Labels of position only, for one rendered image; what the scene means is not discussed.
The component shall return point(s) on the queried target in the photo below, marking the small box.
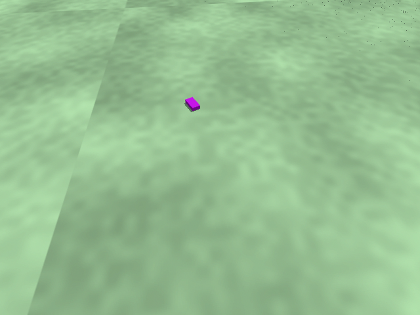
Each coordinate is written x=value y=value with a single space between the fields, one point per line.
x=191 y=102

